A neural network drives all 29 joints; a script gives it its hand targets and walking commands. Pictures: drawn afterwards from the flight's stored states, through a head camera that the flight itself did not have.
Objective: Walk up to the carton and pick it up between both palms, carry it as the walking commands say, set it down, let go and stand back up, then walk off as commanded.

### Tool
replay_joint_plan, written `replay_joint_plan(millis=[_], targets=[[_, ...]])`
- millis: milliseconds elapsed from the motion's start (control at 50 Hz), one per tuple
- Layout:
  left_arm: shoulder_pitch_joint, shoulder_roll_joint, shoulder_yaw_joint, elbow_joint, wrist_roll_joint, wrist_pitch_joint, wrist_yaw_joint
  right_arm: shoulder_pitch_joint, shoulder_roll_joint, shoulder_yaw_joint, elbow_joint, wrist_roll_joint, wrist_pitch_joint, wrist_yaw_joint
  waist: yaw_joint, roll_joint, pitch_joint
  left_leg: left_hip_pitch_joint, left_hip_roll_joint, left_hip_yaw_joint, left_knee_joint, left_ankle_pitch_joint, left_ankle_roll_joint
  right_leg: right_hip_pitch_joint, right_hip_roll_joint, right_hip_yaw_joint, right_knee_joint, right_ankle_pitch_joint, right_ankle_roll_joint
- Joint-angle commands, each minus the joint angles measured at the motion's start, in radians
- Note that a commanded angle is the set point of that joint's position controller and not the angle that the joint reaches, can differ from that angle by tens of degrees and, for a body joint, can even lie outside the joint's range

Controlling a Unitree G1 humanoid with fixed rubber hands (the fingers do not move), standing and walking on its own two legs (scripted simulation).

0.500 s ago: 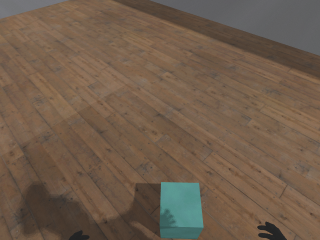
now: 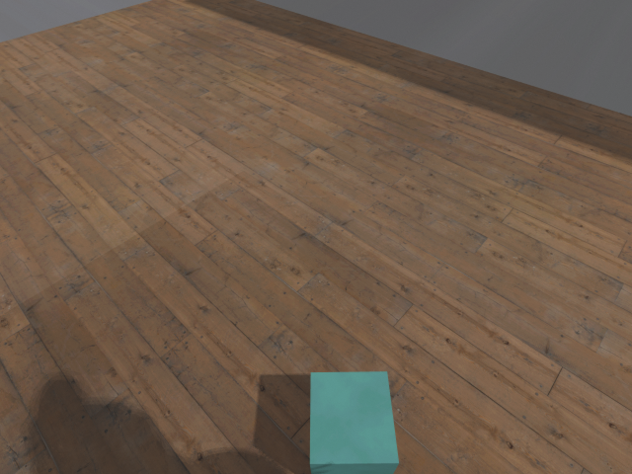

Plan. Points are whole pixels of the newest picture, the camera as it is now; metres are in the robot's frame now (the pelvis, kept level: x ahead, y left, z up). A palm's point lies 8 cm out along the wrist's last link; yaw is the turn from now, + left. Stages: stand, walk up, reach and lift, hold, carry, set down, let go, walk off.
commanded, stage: stand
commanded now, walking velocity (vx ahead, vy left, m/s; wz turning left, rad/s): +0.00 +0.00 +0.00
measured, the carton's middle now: (349, 430) +0.36 -0.04 -0.63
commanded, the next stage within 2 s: walk off in 1.14 s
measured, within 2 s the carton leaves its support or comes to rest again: neither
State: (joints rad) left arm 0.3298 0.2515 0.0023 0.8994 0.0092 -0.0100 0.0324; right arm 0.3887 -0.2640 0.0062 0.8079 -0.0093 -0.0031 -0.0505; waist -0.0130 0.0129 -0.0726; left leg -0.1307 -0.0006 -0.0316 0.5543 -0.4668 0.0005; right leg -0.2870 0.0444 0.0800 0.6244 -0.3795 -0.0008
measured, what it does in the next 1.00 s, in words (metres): stands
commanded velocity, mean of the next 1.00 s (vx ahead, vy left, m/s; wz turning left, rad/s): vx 0.00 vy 0.00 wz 0.00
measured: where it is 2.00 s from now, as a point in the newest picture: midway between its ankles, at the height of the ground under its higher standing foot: outside the picture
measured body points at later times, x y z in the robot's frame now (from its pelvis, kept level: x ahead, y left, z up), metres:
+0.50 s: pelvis -0.02 +0.00 +0.01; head -0.03 +0.00 +0.46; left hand -0.04 +0.24 -0.15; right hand -0.07 -0.23 -0.15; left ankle -0.11 +0.12 -0.72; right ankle -0.03 -0.13 -0.72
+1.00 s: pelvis -0.04 +0.01 +0.01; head -0.04 +0.01 +0.46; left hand -0.07 +0.23 -0.15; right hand -0.11 -0.20 -0.15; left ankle -0.11 +0.12 -0.72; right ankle -0.03 -0.13 -0.72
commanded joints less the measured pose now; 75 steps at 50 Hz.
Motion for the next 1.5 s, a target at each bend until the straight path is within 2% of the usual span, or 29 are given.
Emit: replay_joint_plan(millis=[0, 300, 580, 880, 1300, 1360, 1400, 1420, 1440, 1460, 1480], targets=[[0.054, 0.109, 0.022, -0.003, 0.000, -0.001, 0.005, 0.071, -0.107, -0.022, -0.004, -0.001, -0.003, -0.004, 0.002, -0.004, 0.065, -0.045, 0.076, -0.031, -0.064, 0.499, 0.009, 0.052, -0.088, 0.058, -0.057, 0.501, -0.034], [0.066, 0.059, 0.002, 0.147, -0.001, 0.017, 0.005, 0.110, -0.059, 0.010, 0.164, -0.003, 0.004, -0.005, 0.005, -0.006, 0.132, -0.015, 0.079, -0.032, -0.130, 0.390, 0.017, 0.060, -0.086, 0.076, -0.120, 0.432, -0.030], [0.077, 0.009, -0.017, 0.236, -0.003, 0.024, 0.009, 0.125, -0.011, 0.028, 0.266, -0.005, 0.003, -0.006, 0.006, -0.008, 0.171, -0.017, 0.079, -0.033, -0.161, 0.334, 0.023, 0.049, -0.086, 0.082, -0.151, 0.375, -0.020], [0.085, -0.028, -0.028, 0.276, -0.004, 0.024, 0.015, 0.127, 0.026, 0.028, 0.318, -0.006, 0.001, -0.006, 0.007, -0.011, 0.183, -0.026, 0.077, -0.033, -0.173, 0.314, 0.032, 0.036, -0.087, 0.084, -0.162, 0.346, -0.013], [0.095, -0.058, -0.029, 0.289, -0.005, 0.022, 0.019, 0.126, 0.056, 0.018, 0.334, -0.007, -0.004, -0.003, 0.009, -0.011, 0.186, -0.037, 0.078, -0.036, -0.188, 0.311, 0.047, 0.026, -0.088, 0.083, -0.173, 0.328, -0.005], [0.061, -0.018, -0.017, 0.235, 0.009, 0.009, 0.020, 0.135, 0.009, -0.011, 0.346, 0.000, 0.016, -0.018, 0.027, 0.011, 0.174, -0.013, 0.079, -0.010, -0.124, 0.415, 0.025, -0.016, -0.149, 0.093, -0.115, 0.467, 0.015], [0.055, 0.013, -0.006, 0.197, 0.012, 0.006, 0.030, 0.115, -0.015, -0.036, 0.327, -0.001, 0.035, -0.023, 0.035, -0.024, 0.130, -0.015, 0.065, 0.010, -0.053, 0.439, 0.020, -0.029, -0.178, 0.117, -0.078, 0.546, 0.013], [0.057, 0.032, 0.002, 0.181, 0.014, 0.008, 0.036, 0.109, -0.018, -0.047, 0.317, -0.002, 0.045, -0.023, 0.038, -0.062, 0.113, -0.036, 0.050, 0.027, -0.006, 0.421, 0.017, -0.026, -0.204, 0.151, -0.083, 0.566, 0.002], [0.068, 0.056, 0.012, 0.169, 0.017, 0.012, 0.043, 0.103, -0.013, -0.056, 0.306, -0.003, 0.056, -0.023, 0.046, -0.112, 0.100, -0.079, 0.028, 0.047, 0.055, 0.379, 0.009, -0.009, -0.244, 0.210, -0.108, 0.578, -0.024], [0.095, 0.084, 0.025, 0.164, 0.021, 0.019, 0.051, 0.091, -0.001, -0.062, 0.292, -0.003, 0.066, -0.021, 0.060, -0.176, 0.086, -0.143, -0.005, 0.073, 0.148, 0.287, -0.007, 0.025, -0.305, 0.299, -0.159, 0.604, -0.074], [0.109, 0.103, 0.035, 0.155, 0.025, 0.029, 0.061, 0.075, 0.008, -0.071, 0.276, -0.004, 0.076, -0.016, 0.078, -0.263, 0.074, -0.202, -0.053, 0.107, 0.314, 0.033, -0.020, 0.027, -0.393, 0.408, -0.219, 0.685, -0.158]])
